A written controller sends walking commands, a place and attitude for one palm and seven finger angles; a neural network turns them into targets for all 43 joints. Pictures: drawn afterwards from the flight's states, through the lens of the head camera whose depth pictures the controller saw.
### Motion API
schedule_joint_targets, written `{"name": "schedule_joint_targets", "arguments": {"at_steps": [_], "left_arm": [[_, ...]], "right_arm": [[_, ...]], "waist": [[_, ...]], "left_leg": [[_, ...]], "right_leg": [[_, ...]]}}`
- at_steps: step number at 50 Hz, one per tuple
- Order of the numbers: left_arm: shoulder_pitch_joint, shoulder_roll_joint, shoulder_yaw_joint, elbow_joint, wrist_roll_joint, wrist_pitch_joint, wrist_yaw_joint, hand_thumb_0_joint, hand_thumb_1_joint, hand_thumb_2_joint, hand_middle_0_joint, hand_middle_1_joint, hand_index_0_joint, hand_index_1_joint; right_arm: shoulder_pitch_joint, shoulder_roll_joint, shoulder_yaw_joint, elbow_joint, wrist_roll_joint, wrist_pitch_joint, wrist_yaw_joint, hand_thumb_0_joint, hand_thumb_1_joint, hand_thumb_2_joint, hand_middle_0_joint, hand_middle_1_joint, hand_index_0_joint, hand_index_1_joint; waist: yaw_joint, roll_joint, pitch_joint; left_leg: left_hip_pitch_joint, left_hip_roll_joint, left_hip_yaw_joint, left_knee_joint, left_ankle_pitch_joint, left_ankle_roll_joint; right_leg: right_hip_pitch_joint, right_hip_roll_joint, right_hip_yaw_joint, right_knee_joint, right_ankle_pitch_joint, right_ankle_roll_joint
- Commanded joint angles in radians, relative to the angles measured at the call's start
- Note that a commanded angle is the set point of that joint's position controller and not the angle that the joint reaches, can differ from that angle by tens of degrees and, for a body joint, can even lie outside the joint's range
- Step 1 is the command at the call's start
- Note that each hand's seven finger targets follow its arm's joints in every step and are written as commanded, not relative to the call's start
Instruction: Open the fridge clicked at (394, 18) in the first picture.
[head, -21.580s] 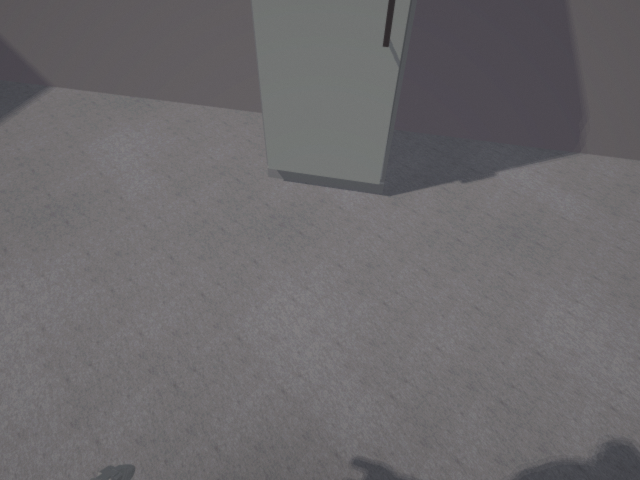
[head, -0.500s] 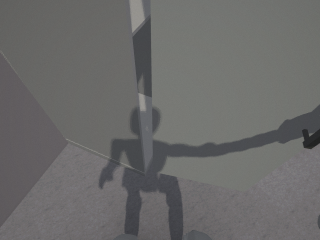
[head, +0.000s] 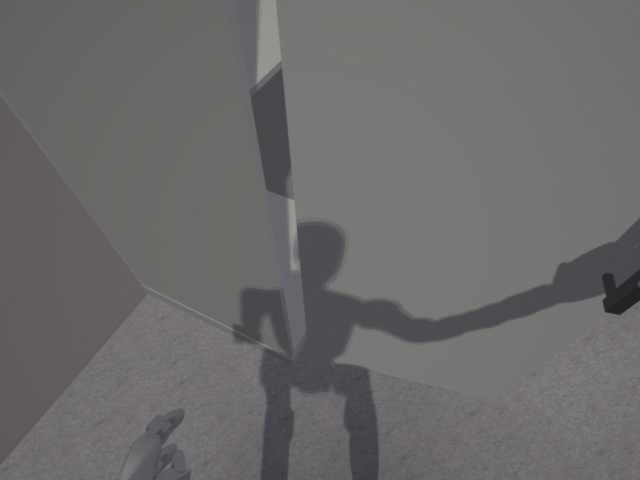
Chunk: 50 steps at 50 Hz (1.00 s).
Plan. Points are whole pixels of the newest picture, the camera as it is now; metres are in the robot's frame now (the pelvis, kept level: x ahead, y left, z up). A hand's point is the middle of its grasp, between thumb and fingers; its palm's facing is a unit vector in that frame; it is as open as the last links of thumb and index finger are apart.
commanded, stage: stop walking and hold the door back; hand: right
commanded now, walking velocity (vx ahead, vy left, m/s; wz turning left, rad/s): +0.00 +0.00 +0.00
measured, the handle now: out of the picture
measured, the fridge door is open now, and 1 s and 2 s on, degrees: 77 75 74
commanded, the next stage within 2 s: loosen the grip on the handle in 0.22 s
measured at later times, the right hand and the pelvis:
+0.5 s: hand out of the picture +0.37 -0.35 +0.09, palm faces +0.46 +0.82 -0.33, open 7.1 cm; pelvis -0.02 +0.01 +0.00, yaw -1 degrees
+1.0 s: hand out of the picture +0.40 -0.36 +0.07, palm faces +0.49 +0.82 -0.31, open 13.7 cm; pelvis +0.00 +0.01 -0.01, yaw +1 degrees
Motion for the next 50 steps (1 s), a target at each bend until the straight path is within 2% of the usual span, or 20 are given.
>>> {"name": "schedule_joint_targets", "arguments": {"at_steps": [1,3,5,15,16,17,18,19,20,22,25,28,30,34,35,36,39,42,49,50], "left_arm": [[0.009,0.204,0.088,-0.076,-0.011,-0.026,0.045,0.0,0.9,0.9,-0.2,-0.3,-0.2,-0.3],[0.001,0.205,0.084,-0.081,-0.004,-0.025,0.045,0.0,0.9,0.9,-0.2,-0.3,-0.2,-0.3],[-0.004,0.205,0.088,-0.079,0.0,-0.028,0.04,0.0,0.9,0.9,-0.2,-0.3,-0.2,-0.3],[0.009,0.215,0.098,-0.063,-0.002,-0.021,0.04,0.0,0.9,0.9,-0.2,-0.3,-0.2,-0.3],[0.065,0.207,0.119,-0.143,0.011,-0.065,0.024,0.0,0.9,0.9,-0.2,-0.3,-0.2,-0.3],[0.179,0.199,0.138,0.016,0.114,-0.08,-0.017,0.0,0.9,0.9,-0.2,-0.3,-0.2,-0.3],[0.208,0.216,0.155,-0.028,0.093,-0.066,-0.03,0.0,0.9,0.9,-0.2,-0.3,-0.2,-0.3],[0.208,0.238,0.157,-0.008,0.105,-0.064,-0.041,0.0,0.9,0.9,-0.2,-0.3,-0.2,-0.3],[0.186,0.213,0.147,-0.01,0.101,-0.051,-0.043,0.0,0.9,0.9,-0.2,-0.3,-0.2,-0.3],[0.169,0.204,0.138,-0.033,0.101,-0.04,-0.052,0.0,0.9,0.9,-0.2,-0.3,-0.2,-0.3],[0.174,0.205,0.141,-0.024,0.073,-0.012,-0.05,0.0,0.9,0.9,-0.2,-0.3,-0.2,-0.3],[0.173,0.207,0.14,-0.012,0.053,0.002,-0.039,0.0,0.9,0.9,-0.2,-0.3,-0.2,-0.3],[0.166,0.211,0.136,-0.006,0.048,0.012,-0.03,0.0,0.9,0.9,-0.2,-0.3,-0.2,-0.3],[0.172,0.204,0.141,0.001,0.058,0.028,-0.019,0.0,0.9,0.9,-0.2,-0.3,-0.2,-0.3],[0.171,0.205,0.142,0.004,0.057,0.033,-0.017,0.0,0.9,0.9,-0.2,-0.3,-0.2,-0.3],[0.178,0.218,0.137,0.014,0.06,0.041,-0.006,0.0,0.9,0.9,-0.2,-0.3,-0.2,-0.3],[0.168,0.199,0.129,0.014,0.054,0.052,0.003,0.0,0.9,0.9,-0.2,-0.3,-0.2,-0.3],[0.18,0.202,0.136,0.005,0.053,0.059,0.011,0.0,0.9,0.9,-0.2,-0.3,-0.2,-0.3],[0.158,0.204,0.138,-0.027,0.048,0.06,0.013,0.0,0.9,0.9,-0.2,-0.3,-0.2,-0.3],[0.165,0.213,0.131,-0.007,0.051,0.062,0.021,0.0,0.9,0.9,-0.2,-0.3,-0.2,-0.3]], "right_arm": [[-0.161,-0.457,-0.153,-0.119,0.027,0.003,-0.073,0.0,-0.9,-0.9,0.45,1.4,0.45,1.4],[-0.141,-0.419,-0.129,-0.176,0.023,-0.005,-0.073,0.0,-0.9,-0.9,0.45,1.4,0.45,1.4],[-0.104,-0.408,-0.124,-0.196,0.019,-0.009,-0.079,0.0,-0.9,-0.9,0.45,1.4,0.45,1.4],[-0.125,-0.393,-0.09,-0.171,0.023,0.013,-0.091,0.0,-0.9,-0.9,0.45,1.4,0.45,1.4],[-0.83,-0.75,-0.281,-0.357,-0.086,-0.047,-0.125,0.0,-0.9,-0.9,0.45,1.4,0.45,1.4],[-0.599,-0.54,-0.149,0.064,-0.201,0.049,-0.044,0.0,-0.779,-0.842,0.45,1.4,0.45,1.4],[-0.506,-0.391,-0.119,0.019,-0.111,0.04,-0.029,0.0,-0.658,-0.783,0.45,1.4,0.45,1.4],[-0.515,-0.464,-0.16,0.059,-0.114,0.012,-0.015,0.0,-0.538,-0.725,0.45,1.4,0.45,1.4],[-0.492,-0.454,-0.126,0.064,-0.126,-0.01,0.002,0.0,-0.417,-0.667,0.45,1.4,0.45,1.4],[-0.596,-0.414,-0.024,0.0,-0.158,-0.064,0.01,0.0,-0.175,-0.55,0.45,1.4,0.45,1.4],[-0.537,-0.417,-0.045,0.1,-0.121,-0.09,0.019,0.0,0.188,-0.375,0.45,1.4,0.45,1.4],[-0.569,-0.401,-0.022,0.129,-0.072,-0.086,0.04,0.0,0.55,-0.2,0.423,1.367,0.423,1.367],[-0.614,-0.406,0.002,0.114,-0.073,-0.084,0.043,0.0,0.55,-0.2,0.397,1.333,0.397,1.333],[-0.585,-0.442,-0.038,0.021,-0.071,-0.116,0.012,0.0,0.55,-0.2,0.343,1.267,0.343,1.267],[-0.544,-0.471,-0.078,0.03,-0.065,-0.12,0.002,0.0,0.55,-0.2,0.33,1.25,0.33,1.25],[-0.554,-0.615,-0.186,0.061,-0.073,-0.122,-0.01,0.0,0.55,-0.2,0.317,1.233,0.317,1.233],[-0.543,-0.504,-0.097,0.07,-0.067,-0.1,0.004,0.0,0.55,-0.2,0.277,1.183,0.277,1.183],[-0.484,-0.522,-0.12,0.035,-0.064,-0.076,0.012,0.0,0.55,-0.2,0.25,1.15,0.25,1.15],[-0.367,-0.488,-0.139,-0.079,-0.037,-0.03,0.014,0.0,0.55,-0.2,0.25,1.15,0.25,1.15],[-0.478,-0.552,-0.163,-0.036,-0.05,-0.027,0.008,0.0,0.55,-0.2,0.25,1.15,0.25,1.15]], "waist": [[-0.064,0.028,-0.296],[-0.066,-0.08,-0.306],[-0.067,-0.138,-0.296],[-0.063,-0.091,-0.291],[-0.023,-0.234,-0.209],[-0.038,-0.151,-0.293],[0.008,0.04,-0.292],[-0.015,0.066,-0.329],[-0.032,-0.003,-0.347],[-0.008,-0.163,-0.306],[-0.021,-0.064,-0.292],[-0.005,-0.017,-0.308],[0.002,-0.022,-0.288],[-0.018,-0.079,-0.398],[-0.025,-0.07,-0.395],[-0.028,-0.051,-0.381],[-0.01,-0.072,-0.352],[-0.029,-0.088,-0.432],[-0.042,-0.066,-0.449],[-0.007,-0.057,-0.395]], "left_leg": [[0.162,0.184,-0.117,-0.065,0.561,0.049],[0.068,0.094,-0.044,-0.035,0.346,0.004],[0.041,0.044,-0.023,-0.036,0.178,-0.006],[0.056,0.088,-0.068,-0.116,0.227,0.012],[0.064,0.093,-0.074,-0.077,-0.104,0.015],[-0.056,0.0,0.006,-0.061,0.226,0.055],[-0.144,-0.045,0.034,-0.071,0.26,0.028],[-0.147,-0.039,0.002,-0.065,0.252,0.022],[-0.141,-0.038,-0.017,-0.051,0.202,0.03],[-0.195,-0.028,-0.035,-0.062,0.117,0.036],[-0.222,-0.023,-0.039,-0.057,-0.042,0.033],[-0.234,-0.012,-0.063,-0.052,-0.075,0.021],[-0.268,-0.014,-0.061,-0.041,-0.108,0.015],[-0.239,-0.022,-0.067,-0.002,-0.032,0.018],[-0.23,-0.02,-0.073,0.003,-0.016,0.016],[-0.208,-0.014,-0.091,0.009,0.014,0.009],[-0.229,-0.018,-0.075,0.022,0.067,-0.001],[-0.199,-0.022,-0.06,0.046,0.159,0.001],[-0.184,-0.033,-0.033,0.08,0.266,-0.001],[-0.231,-0.036,-0.029,0.075,0.23,-0.005]], "right_leg": [[0.11,-0.002,0.045,-0.106,0.172,0.005],[0.225,-0.074,0.122,-0.155,0.426,-0.027],[0.225,-0.122,0.2,-0.189,0.447,-0.057],[0.169,-0.055,0.082,-0.149,0.248,-0.005],[0.07,-0.008,0.073,-0.197,-0.094,-0.003],[0.139,0.042,0.032,-0.235,0.291,-0.01],[0.16,0.041,0.066,-0.172,0.361,-0.008],[0.184,0.051,0.05,-0.154,0.279,-0.02],[0.167,0.072,0.046,-0.146,0.192,-0.03],[0.158,0.071,0.038,-0.131,0.075,-0.033],[0.056,0.076,0.063,-0.13,-0.132,-0.043],[0.027,0.083,0.062,-0.086,-0.134,-0.054],[0.001,0.083,0.078,-0.081,-0.164,-0.056],[0.027,0.083,0.08,-0.032,-0.062,-0.056],[0.01,0.082,0.075,-0.018,-0.041,-0.055],[-0.033,0.082,0.071,0.003,-0.013,-0.059],[-0.031,0.085,0.057,0.008,0.019,-0.057],[0.014,0.085,0.052,0.022,0.114,-0.055],[0.043,0.075,0.053,0.044,0.238,-0.049],[0.021,0.07,0.057,0.047,0.208,-0.05]]}}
